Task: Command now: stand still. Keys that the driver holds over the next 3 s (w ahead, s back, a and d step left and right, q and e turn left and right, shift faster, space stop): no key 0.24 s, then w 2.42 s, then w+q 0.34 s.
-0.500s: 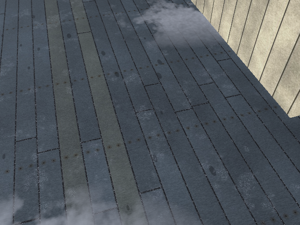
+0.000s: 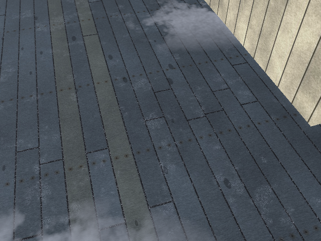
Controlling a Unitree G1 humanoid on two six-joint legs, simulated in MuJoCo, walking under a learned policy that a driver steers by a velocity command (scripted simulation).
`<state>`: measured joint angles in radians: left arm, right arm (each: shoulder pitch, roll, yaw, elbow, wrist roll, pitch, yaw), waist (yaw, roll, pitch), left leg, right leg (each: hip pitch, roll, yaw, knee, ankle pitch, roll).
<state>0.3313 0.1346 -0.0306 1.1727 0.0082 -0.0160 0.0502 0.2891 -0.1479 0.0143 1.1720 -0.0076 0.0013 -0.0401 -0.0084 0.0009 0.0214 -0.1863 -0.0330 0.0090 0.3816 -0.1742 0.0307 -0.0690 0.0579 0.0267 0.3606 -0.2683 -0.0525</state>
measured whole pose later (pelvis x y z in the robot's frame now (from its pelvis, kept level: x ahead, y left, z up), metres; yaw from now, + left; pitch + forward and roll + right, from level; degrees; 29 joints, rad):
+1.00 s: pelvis +0.28 +0.07 -0.01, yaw +0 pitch +1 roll +0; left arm 0.05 0.18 0.04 0.93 0.02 -0.04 -0.03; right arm 0.51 -0.13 -0.01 1.10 -0.02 -0.10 -0.01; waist -0.05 -0.03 0.05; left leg 0.12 -0.08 0.07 0.17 -0.31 0.08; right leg -0.62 -0.05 -0.09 0.68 -0.05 -0.06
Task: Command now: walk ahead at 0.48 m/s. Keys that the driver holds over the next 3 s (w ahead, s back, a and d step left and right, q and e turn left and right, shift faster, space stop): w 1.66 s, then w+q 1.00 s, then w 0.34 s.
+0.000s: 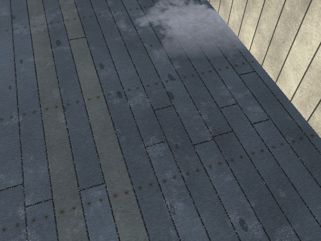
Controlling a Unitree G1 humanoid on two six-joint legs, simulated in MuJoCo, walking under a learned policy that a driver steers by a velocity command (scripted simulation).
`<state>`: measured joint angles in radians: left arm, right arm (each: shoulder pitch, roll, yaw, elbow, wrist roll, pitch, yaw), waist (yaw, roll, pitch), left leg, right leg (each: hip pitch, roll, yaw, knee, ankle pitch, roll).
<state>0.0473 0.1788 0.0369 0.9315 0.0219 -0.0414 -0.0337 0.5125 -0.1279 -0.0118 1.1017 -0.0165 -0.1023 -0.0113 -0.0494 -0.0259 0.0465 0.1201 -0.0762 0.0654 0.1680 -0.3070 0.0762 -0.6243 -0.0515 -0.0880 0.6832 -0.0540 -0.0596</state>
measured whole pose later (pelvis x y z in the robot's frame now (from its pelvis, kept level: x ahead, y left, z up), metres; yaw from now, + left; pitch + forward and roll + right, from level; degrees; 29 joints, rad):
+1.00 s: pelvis +0.57 +0.03 +0.01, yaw +0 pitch +0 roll +1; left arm 0.14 0.20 0.06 0.94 0.03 -0.03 -0.03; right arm 0.45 -0.17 -0.04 1.06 -0.01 -0.10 0.00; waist -0.03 -0.04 0.03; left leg -0.02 -0.09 0.10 0.21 -0.19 0.10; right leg -0.63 -0.12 -0.01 0.89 -0.10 -0.03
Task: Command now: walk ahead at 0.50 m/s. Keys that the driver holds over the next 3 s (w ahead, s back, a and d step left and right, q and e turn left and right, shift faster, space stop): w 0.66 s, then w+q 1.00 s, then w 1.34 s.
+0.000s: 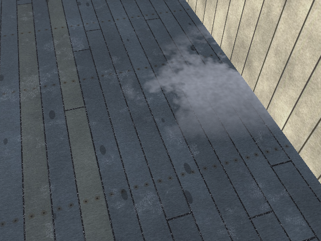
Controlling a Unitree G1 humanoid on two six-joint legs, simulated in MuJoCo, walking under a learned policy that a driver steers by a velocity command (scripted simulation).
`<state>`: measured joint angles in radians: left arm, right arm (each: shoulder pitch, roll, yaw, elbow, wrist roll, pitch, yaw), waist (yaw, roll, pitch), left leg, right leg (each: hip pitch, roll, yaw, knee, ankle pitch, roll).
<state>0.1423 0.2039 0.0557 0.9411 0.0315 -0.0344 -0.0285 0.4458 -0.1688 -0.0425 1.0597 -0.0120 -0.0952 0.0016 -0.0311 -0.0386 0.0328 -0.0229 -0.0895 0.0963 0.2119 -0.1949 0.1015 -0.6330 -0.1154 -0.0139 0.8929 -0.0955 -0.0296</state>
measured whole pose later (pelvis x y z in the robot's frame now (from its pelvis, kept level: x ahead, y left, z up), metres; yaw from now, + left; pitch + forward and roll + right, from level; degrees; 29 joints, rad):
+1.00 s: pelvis +0.54 +0.01 -0.01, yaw +8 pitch +0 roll +0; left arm 0.20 0.22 0.05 0.91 0.04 -0.08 -0.01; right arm 0.30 -0.22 -0.07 0.99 -0.01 -0.06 0.01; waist -0.01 -0.02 0.06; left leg -0.22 -0.12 0.03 0.37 -0.15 0.13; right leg -0.48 -0.07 0.01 1.11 -0.29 -0.03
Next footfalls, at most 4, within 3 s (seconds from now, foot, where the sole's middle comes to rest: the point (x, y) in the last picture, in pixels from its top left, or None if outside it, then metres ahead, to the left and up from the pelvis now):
0.24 right None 0.30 -0.11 -0.78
0.80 left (144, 217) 0.60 0.06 -0.78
1.38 right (164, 150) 0.94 -0.04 -0.78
1.90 left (102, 134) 1.05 0.28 -0.78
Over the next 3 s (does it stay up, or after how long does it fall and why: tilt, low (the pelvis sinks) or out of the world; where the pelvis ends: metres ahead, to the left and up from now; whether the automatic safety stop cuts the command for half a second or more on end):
stays up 1.46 0.48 -0.02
